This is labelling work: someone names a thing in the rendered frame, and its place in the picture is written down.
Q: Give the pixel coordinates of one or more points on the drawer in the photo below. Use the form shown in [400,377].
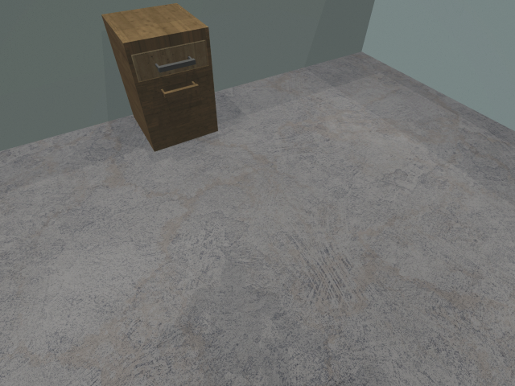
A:
[144,63]

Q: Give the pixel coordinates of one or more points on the handle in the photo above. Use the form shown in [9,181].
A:
[182,90]
[180,64]

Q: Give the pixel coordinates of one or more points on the cabinet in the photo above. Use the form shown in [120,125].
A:
[164,121]

